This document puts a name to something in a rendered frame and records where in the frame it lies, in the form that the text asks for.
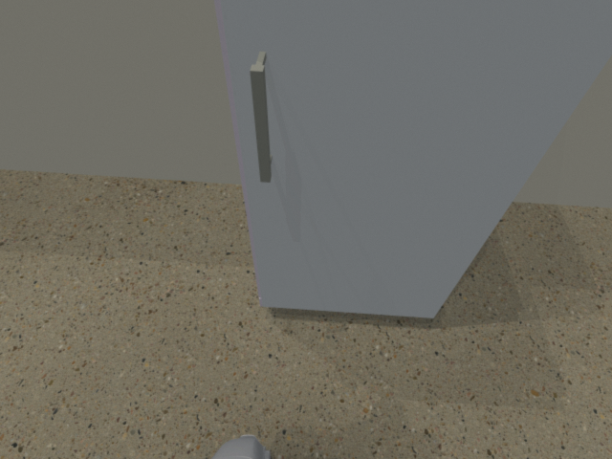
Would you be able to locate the fridge door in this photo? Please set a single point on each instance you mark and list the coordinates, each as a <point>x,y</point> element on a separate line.
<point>400,132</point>

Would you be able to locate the left robot shin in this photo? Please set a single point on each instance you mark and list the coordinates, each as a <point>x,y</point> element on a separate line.
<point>248,436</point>

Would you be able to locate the handle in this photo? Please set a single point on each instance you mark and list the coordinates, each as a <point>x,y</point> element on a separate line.
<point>259,99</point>

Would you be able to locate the robot left thigh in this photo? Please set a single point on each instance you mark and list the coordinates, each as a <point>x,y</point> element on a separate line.
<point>242,448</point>

